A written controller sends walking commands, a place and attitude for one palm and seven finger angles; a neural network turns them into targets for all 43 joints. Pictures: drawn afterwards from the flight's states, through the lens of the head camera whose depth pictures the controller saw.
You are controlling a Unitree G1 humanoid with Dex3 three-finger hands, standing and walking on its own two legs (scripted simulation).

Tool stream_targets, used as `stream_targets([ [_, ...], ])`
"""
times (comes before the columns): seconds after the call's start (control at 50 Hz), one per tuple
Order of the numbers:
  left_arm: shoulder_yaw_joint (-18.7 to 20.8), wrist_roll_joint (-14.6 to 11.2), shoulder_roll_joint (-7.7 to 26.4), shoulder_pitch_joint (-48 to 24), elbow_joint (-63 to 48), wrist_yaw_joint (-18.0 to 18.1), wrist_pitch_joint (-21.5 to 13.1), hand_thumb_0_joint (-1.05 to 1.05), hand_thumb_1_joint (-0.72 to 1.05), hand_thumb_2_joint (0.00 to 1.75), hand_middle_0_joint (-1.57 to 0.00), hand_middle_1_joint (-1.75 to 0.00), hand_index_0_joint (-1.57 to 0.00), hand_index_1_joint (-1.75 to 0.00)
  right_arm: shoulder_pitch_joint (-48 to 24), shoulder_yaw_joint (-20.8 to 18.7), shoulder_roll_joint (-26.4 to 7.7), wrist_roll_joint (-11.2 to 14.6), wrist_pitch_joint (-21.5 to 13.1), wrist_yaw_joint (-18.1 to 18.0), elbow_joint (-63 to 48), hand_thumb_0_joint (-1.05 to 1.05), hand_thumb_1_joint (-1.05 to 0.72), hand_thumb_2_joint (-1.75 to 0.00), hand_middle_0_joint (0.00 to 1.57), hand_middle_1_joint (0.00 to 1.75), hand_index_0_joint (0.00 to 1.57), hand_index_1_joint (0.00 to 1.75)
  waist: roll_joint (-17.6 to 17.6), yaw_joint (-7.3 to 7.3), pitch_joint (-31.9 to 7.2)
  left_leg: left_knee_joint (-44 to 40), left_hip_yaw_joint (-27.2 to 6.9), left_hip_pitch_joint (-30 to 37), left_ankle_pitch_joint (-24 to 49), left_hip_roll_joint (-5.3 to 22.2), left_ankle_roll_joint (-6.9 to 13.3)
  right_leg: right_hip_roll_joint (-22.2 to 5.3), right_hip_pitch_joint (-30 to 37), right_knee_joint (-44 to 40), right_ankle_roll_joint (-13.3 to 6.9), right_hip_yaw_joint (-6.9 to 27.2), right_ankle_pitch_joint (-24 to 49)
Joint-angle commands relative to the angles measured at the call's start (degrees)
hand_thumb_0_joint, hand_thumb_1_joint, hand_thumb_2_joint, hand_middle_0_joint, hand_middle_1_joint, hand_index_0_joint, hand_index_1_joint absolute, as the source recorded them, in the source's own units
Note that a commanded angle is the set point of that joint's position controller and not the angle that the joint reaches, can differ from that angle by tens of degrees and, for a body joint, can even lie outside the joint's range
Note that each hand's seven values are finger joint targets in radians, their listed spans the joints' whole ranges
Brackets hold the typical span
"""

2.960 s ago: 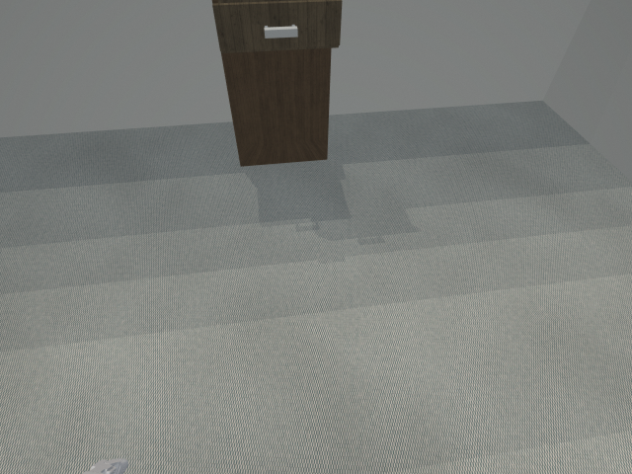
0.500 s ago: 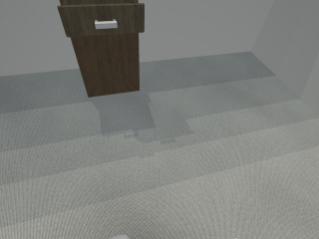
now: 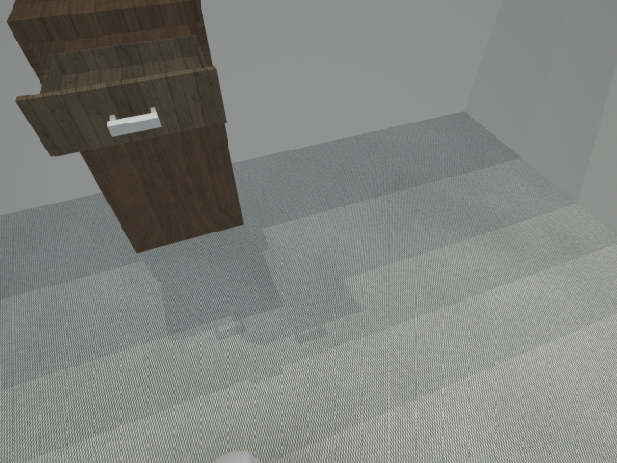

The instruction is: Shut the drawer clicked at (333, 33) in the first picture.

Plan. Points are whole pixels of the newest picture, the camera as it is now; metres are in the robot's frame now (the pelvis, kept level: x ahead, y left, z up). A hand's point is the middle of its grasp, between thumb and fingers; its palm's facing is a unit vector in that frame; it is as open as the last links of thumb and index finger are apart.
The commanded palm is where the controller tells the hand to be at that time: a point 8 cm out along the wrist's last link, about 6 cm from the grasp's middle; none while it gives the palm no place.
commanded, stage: walk to a spot facing it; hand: left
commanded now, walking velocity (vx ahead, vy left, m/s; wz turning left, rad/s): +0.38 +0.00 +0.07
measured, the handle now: (134, 119) +0.80 +0.43 +0.01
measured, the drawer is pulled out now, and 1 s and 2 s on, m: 0.29 0.29 0.29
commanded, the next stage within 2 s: turn to face it in 0.42 s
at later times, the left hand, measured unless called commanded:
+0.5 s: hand (171, 392) +0.26 +0.24 -0.17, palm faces -0.01 -0.99 -0.15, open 7.4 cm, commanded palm none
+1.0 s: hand (215, 295) +0.45 +0.20 -0.17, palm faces +0.09 -0.98 -0.18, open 7.3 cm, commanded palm none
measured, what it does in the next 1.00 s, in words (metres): walks ahead: left foot, then right foot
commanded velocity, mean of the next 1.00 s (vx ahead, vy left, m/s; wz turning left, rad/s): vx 0.15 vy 0.00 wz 0.15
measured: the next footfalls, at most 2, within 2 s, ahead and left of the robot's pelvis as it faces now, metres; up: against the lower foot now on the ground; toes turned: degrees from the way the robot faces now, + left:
left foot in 0.24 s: +0.25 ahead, +0.15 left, +0.00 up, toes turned +11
right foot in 0.70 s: +0.44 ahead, -0.09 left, +0.00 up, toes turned -14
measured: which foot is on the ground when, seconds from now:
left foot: up 0.00-0.22, down 0.24-0.72, up 0.74-1.00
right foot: down 0.00-0.24, up 0.26-0.68, down 0.70-1.00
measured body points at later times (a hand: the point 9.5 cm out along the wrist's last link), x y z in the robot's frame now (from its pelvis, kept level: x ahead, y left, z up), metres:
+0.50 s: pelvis +0.23 +0.07 +0.01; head +0.24 +0.08 +0.46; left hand +0.26 +0.30 -0.16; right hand +0.23 -0.17 -0.14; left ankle +0.21 +0.14 -0.74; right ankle +0.25 -0.07 -0.65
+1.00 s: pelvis +0.34 +0.03 -0.01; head +0.34 +0.03 +0.44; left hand +0.44 +0.26 -0.15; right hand +0.37 -0.21 -0.16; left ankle +0.34 +0.14 -0.70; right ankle +0.40 -0.08 -0.74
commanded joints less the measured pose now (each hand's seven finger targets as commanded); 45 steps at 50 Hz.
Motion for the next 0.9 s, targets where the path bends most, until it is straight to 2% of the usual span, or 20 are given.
stream_targets([
  [0.0,0.41,-0.15,6.73,5.68,0.00,0.33,-1.19,0.00,0.90,0.90,-0.20,-0.30,-0.20,-0.30,-1.74,-0.48,-1.01,-0.19,-0.72,0.58,-5.35,0.00,-0.90,-0.90,0.20,0.30,0.20,0.30,-7.15,0.98,3.32,-10.14,0.28,-5.21,4.17,1.87,-1.50,-14.51,-0.36,-18.77,-5.96,10.73,4.56],
  [0.12,0.88,-0.03,8.94,8.14,2.09,0.32,-0.96,0.00,0.90,0.90,-0.20,-0.30,-0.20,-0.30,-8.19,-0.37,-1.52,0.21,-2.01,1.57,-8.53,0.00,-0.90,-0.90,0.20,0.30,0.20,0.30,-7.84,2.47,3.91,-26.98,2.99,1.29,4.50,-0.16,0.16,-15.22,3.61,-16.00,-5.30,9.87,4.58],
  [0.14,1.02,-0.12,9.15,7.83,2.18,0.29,-0.81,0.00,0.90,0.90,-0.20,-0.30,-0.20,-0.30,-7.40,-0.45,-2.15,0.20,-2.24,1.46,-8.37,0.00,-0.90,-0.90,0.20,0.30,0.20,0.30,-7.15,1.66,4.19,-29.01,3.76,4.49,4.71,-0.72,0.43,-15.10,2.75,-14.65,-4.98,9.53,4.83],
  [0.18,1.19,-0.47,8.80,6.71,2.03,0.15,-0.43,0.00,0.90,0.90,-0.20,-0.30,-0.20,-0.30,1.86,-1.12,-4.99,-0.17,-2.89,0.68,-5.49,0.00,-0.90,-0.90,0.20,0.30,0.20,0.30,-1.73,-3.00,0.83,-35.33,5.27,19.87,5.27,-3.36,1.13,-11.32,-1.11,-1.62,-2.96,5.11,11.52],
  [0.2,0.91,-0.79,6.38,7.99,1.48,-0.18,-0.28,0.00,0.90,0.90,-0.20,-0.30,-0.20,-0.30,10.58,-2.29,-10.20,-0.84,-3.31,-0.12,-3.30,0.00,-0.90,-0.90,0.20,0.30,0.20,0.30,8.42,-6.10,-4.85,-41.32,-6.00,31.15,0.00,4.15,3.77,-6.25,-7.11,14.67,-0.35,1.51,8.41],
  [0.22,0.24,-1.29,3.20,8.81,-0.25,-0.78,0.02,0.00,0.90,0.90,-0.20,-0.30,-0.20,-0.30,16.68,-3.74,-17.17,-0.88,-3.23,-0.73,-2.26,0.00,-0.90,-0.90,0.20,0.30,0.20,0.30,23.12,-6.62,-8.21,-51.18,-27.58,37.58,-3.94,17.98,8.30,1.28,-19.39,33.81,2.08,0.11,-16.99],
  [0.24,0.51,-0.78,4.90,5.82,-1.17,-0.32,0.12,0.00,0.90,0.90,-0.20,-0.30,-0.20,-0.30,14.83,-3.18,-15.31,-0.53,-2.82,-1.47,-1.80,0.00,-0.90,-0.90,0.20,0.30,0.20,0.30,17.51,-6.40,-7.68,-55.22,-31.35,35.08,-9.32,19.96,9.10,-0.05,-23.23,43.18,0.82,7.56,-17.20],
  [0.3,0.72,-0.21,3.07,3.16,0.54,-1.22,0.58,0.00,0.90,0.90,-0.20,-0.30,-0.20,-0.30,3.25,-0.84,-6.50,-0.36,-3.90,-1.84,-4.68,0.00,-0.90,-0.90,0.20,0.30,0.20,0.30,4.47,-1.06,2.73,-55.37,-13.93,20.40,2.32,14.66,6.72,-6.27,-23.37,45.22,1.00,9.90,-3.03],
  [0.38,0.68,0.11,0.52,6.49,1.59,-0.98,2.97,0.00,0.90,0.90,-0.20,-0.30,-0.20,-0.30,2.85,-0.32,-3.90,0.01,-4.92,-2.30,-3.98,0.00,-0.90,-0.90,0.20,0.30,0.20,0.30,3.26,2.19,1.41,-55.18,-0.30,18.82,19.53,11.75,6.31,-6.27,-20.58,40.39,2.62,9.03,1.18],
  [0.48,1.16,0.17,1.17,-1.37,-3.04,-1.90,4.11,0.00,0.90,0.90,-0.20,-0.30,-0.20,-0.30,4.36,-0.61,-5.43,0.12,-4.49,-2.38,-3.87,0.00,-0.90,-0.90,0.20,0.30,0.20,0.30,3.69,1.44,3.98,-54.86,5.88,23.05,25.54,11.69,6.99,-6.68,-25.43,29.35,3.79,5.97,5.24],
  [0.56,-0.17,-0.14,-0.09,-5.79,-4.15,-1.13,3.06,0.00,0.90,0.90,-0.20,-0.30,-0.20,-0.30,7.48,-0.05,-4.73,-0.31,-3.61,-2.18,-1.48,0.00,-0.90,-0.90,0.20,0.30,0.20,0.30,4.40,-0.29,4.71,-50.64,7.18,23.29,38.38,9.72,7.58,-3.71,-17.09,13.19,2.42,2.49,5.60],
  [0.6,-0.53,-0.07,0.51,-4.83,-3.62,-0.71,2.46,0.00,0.90,0.90,-0.20,-0.30,-0.20,-0.30,7.60,0.01,-5.03,-0.19,-2.99,-2.25,-0.68,0.00,-0.90,-0.90,0.20,0.30,0.20,0.30,5.40,0.07,2.66,-46.45,5.76,23.16,40.40,9.06,7.06,-1.91,-10.19,8.50,1.92,1.05,6.45],
  [0.64,-0.39,-0.01,2.65,1.16,-1.76,-0.23,1.64,0.00,0.90,0.90,-0.20,-0.30,-0.20,-0.30,6.43,0.15,-5.21,0.32,-2.68,-2.14,-0.20,0.00,-0.90,-0.90,0.20,0.30,0.20,0.30,4.46,3.72,-1.07,-38.49,4.84,21.62,39.66,6.98,5.04,-1.09,0.53,1.64,2.19,-0.25,11.65],
  [0.66,0.27,0.04,5.90,5.90,-0.25,0.19,0.89,0.00,0.90,0.90,-0.20,-0.30,-0.20,-0.30,6.24,0.21,-4.17,0.70,-2.66,-1.93,-0.26,0.00,-0.90,-0.90,0.20,0.30,0.20,0.30,0.61,5.91,-4.64,-30.99,5.38,16.41,30.72,4.70,2.88,-4.85,10.44,0.36,1.90,2.89,23.74],
  [0.68,1.53,0.22,11.19,10.05,0.68,0.80,0.27,0.00,0.90,0.90,-0.20,-0.30,-0.20,-0.30,9.07,0.19,-1.63,1.04,-2.52,-1.60,-1.03,0.00,-0.90,-0.90,0.20,0.30,0.20,0.30,-10.00,6.36,-10.44,-17.18,7.70,5.16,7.02,-1.50,0.24,-18.28,22.38,1.95,-2.60,14.96,43.80],
  [0.7,1.95,-0.64,14.51,13.33,0.61,0.66,0.54,0.00,0.90,0.90,-0.20,-0.30,-0.20,-0.30,9.32,0.14,-1.49,1.47,-1.67,-1.95,-2.30,0.00,-0.90,-0.90,0.20,0.30,0.20,0.30,-11.81,6.62,-13.07,-3.26,3.33,2.79,-19.35,-5.62,-0.64,-26.92,22.30,-1.50,-9.09,20.26,58.54],
  [0.74,1.58,-0.77,12.33,4.72,-2.19,1.53,1.28,0.00,0.90,0.90,-0.20,-0.30,-0.20,-0.30,4.93,-0.20,-1.25,1.33,0.18,-2.09,-3.91,0.00,-0.90,-0.90,0.20,0.30,0.20,0.30,-14.11,5.19,-9.18,6.88,-3.40,-0.82,-17.26,-2.72,-1.15,-26.42,12.21,-6.79,-10.24,19.40,40.47],
  [0.76,1.22,-0.83,9.99,0.72,-3.54,1.90,1.62,0.00,0.90,0.90,-0.20,-0.30,-0.20,-0.30,3.93,-0.47,-1.85,0.86,0.84,-1.74,-3.84,0.00,-0.90,-0.90,0.20,0.30,0.20,0.30,-10.02,3.76,-6.47,7.37,-3.79,-0.82,-13.80,-1.39,-1.44,-24.51,6.86,-8.25,-8.63,15.82,30.60],
  [0.82,0.87,-0.31,7.92,-6.84,-6.09,2.37,2.23,0.00,0.90,0.90,-0.20,-0.30,-0.20,-0.30,6.19,-0.76,-0.46,0.43,3.06,-0.78,-3.61,0.00,-0.90,-0.90,0.20,0.30,0.20,0.30,-9.41,-0.79,-2.83,1.81,-2.43,3.88,-7.96,-0.49,-2.20,-21.22,-6.53,-13.22,-4.10,6.36,9.21],
  [0.88,1.55,-0.03,8.46,-7.56,-7.03,2.28,3.17,0.00,0.90,0.90,-0.20,-0.30,-0.20,-0.30,4.88,-0.78,-0.43,0.00,3.74,-0.27,-5.48,0.00,-0.90,-0.90,0.20,0.30,0.20,0.30,-10.26,-0.61,-1.02,-6.36,0.29,4.50,-7.30,-0.77,-2.33,-20.54,-8.71,-14.36,-3.26,3.13,-1.93],
])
